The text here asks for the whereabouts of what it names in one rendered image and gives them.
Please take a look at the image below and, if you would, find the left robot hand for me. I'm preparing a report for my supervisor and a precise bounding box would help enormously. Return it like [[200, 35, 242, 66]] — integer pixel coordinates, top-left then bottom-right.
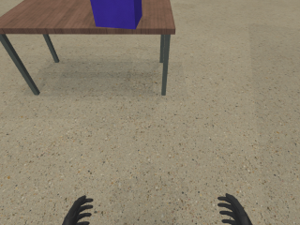
[[62, 195, 94, 225]]

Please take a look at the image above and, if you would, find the table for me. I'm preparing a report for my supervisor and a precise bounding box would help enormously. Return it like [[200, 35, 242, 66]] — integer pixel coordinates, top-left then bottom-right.
[[0, 0, 176, 96]]

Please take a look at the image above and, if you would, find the right robot hand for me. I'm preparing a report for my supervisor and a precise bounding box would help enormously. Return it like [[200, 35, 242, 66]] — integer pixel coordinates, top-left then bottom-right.
[[217, 193, 253, 225]]

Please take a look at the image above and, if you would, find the carton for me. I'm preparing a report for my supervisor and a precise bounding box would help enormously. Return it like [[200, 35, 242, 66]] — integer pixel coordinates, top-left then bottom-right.
[[90, 0, 143, 30]]

